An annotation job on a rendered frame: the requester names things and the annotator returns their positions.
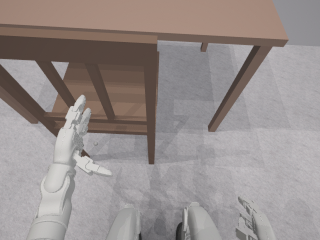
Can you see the robot left thigh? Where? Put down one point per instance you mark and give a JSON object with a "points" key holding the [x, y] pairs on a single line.
{"points": [[126, 225]]}

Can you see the left robot shin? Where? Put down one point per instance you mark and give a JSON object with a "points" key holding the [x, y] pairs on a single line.
{"points": [[131, 206]]}

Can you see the robot right hand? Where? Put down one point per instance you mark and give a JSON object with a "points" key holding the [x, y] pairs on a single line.
{"points": [[257, 227]]}

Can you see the robot left hand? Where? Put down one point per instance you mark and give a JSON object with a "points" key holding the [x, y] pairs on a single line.
{"points": [[69, 138]]}

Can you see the robot left forearm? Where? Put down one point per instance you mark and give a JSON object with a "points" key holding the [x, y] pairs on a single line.
{"points": [[52, 217]]}

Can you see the table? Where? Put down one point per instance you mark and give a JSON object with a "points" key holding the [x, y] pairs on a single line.
{"points": [[237, 22]]}

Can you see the chair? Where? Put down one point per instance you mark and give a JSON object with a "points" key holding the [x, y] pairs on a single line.
{"points": [[117, 73]]}

